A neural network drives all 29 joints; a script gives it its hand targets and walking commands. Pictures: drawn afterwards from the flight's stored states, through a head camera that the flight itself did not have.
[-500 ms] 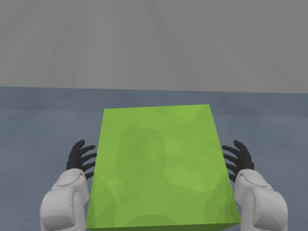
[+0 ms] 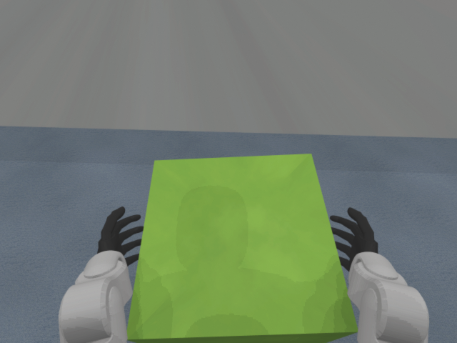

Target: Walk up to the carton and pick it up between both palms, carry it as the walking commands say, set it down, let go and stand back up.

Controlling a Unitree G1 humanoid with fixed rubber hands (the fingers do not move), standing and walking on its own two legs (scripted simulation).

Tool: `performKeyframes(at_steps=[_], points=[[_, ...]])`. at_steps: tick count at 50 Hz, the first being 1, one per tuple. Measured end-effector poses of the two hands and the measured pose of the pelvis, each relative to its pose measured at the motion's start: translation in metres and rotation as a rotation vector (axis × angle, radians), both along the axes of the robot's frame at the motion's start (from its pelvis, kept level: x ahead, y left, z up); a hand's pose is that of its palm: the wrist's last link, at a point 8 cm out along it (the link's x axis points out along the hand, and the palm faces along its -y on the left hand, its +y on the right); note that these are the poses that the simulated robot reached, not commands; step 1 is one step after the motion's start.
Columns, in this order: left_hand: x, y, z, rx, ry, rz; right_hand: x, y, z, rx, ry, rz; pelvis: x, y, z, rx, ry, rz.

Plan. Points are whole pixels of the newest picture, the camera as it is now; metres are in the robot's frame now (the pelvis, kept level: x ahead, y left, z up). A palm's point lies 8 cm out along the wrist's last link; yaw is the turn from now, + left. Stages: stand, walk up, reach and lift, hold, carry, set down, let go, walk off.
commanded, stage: carry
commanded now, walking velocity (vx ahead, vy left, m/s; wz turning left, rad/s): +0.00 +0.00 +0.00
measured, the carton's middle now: (236, 249) +0.29 -0.01 +0.02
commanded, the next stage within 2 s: hold in 1.42 s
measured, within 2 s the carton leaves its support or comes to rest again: neither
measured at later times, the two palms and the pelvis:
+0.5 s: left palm (111, 250) +0.25 +0.19 +0.10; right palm (352, 249) +0.25 -0.18 +0.10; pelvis +0.01 +0.00 +0.00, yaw +0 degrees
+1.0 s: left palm (108, 245) +0.26 +0.20 +0.09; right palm (344, 242) +0.26 -0.17 +0.10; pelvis +0.02 +0.01 +0.00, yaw +1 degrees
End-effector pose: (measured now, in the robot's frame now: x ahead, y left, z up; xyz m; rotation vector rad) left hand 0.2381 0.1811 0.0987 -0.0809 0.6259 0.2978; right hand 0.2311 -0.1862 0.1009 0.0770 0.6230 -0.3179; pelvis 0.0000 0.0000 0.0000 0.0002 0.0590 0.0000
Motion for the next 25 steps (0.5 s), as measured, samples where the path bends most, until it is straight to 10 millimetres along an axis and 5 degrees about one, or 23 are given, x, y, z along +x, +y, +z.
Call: performKeyframes(at_steps=[25], points=[[0.014, 0.007, -0.002, -0.003, -0.001, 0.008, 0.017, 0.007, -0.001, -0.003, -0.002, 0.01, 0.013, 0.005, 0.001, -0.003, 0.005, 0.007]])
